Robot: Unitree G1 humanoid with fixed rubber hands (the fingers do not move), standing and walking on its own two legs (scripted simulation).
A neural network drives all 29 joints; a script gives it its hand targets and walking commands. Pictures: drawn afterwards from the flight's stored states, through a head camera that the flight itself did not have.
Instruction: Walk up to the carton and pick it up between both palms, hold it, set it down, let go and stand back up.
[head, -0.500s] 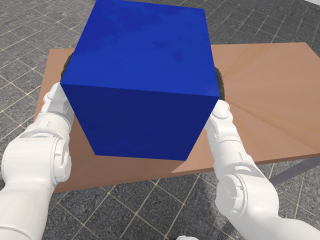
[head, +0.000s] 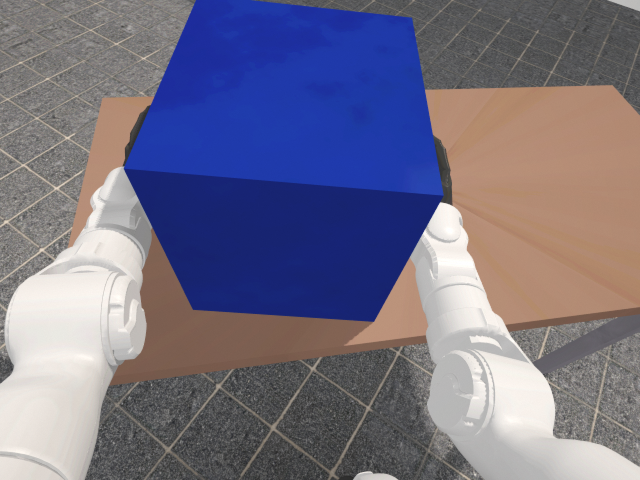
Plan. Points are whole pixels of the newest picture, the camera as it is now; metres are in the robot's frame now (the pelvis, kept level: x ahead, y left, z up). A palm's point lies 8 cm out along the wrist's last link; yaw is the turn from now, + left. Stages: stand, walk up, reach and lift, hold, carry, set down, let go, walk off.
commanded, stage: reach and lift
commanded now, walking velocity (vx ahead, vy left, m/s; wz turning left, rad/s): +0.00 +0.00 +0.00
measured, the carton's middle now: (294, 174) +0.48 +0.01 +0.07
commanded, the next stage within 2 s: none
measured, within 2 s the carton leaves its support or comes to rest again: leaves its support in 0.38 s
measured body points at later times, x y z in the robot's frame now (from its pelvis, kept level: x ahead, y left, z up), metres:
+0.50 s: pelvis -0.01 +0.00 +0.00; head +0.06 +0.03 +0.44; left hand +0.48 +0.19 +0.11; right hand +0.41 -0.17 +0.10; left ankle +0.00 +0.12 -0.73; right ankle +0.01 -0.14 -0.73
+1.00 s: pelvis -0.02 +0.00 +0.00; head +0.04 +0.03 +0.45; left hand +0.47 +0.19 +0.12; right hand +0.41 -0.17 +0.10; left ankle +0.00 +0.12 -0.73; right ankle +0.00 -0.14 -0.73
